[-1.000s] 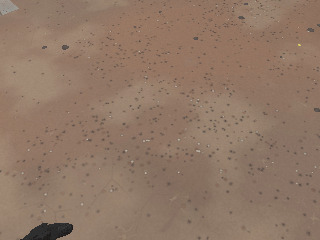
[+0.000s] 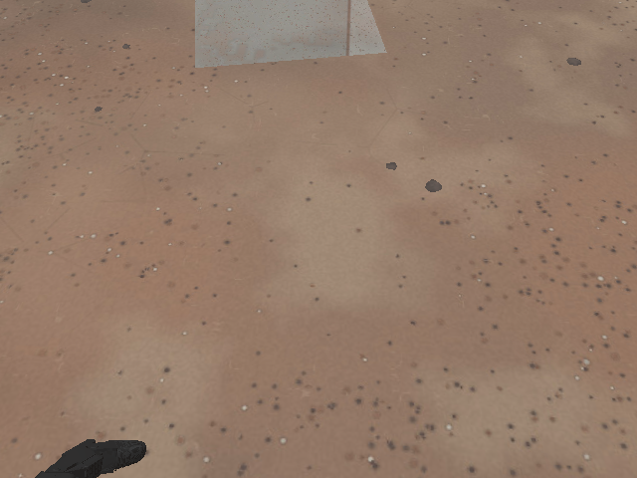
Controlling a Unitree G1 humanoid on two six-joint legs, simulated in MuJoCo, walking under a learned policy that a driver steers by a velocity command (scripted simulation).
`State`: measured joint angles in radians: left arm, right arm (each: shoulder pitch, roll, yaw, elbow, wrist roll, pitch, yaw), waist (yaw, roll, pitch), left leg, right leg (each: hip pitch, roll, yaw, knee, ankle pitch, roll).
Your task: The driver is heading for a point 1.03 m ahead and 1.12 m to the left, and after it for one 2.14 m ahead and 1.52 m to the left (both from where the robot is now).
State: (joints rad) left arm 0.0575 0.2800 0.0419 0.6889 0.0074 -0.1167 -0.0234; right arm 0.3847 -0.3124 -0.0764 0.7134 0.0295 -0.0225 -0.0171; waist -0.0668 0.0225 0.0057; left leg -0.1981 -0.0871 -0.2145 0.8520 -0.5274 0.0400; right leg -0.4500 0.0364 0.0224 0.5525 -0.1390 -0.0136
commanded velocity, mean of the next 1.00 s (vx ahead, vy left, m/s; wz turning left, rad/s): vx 0.50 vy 0.00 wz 0.33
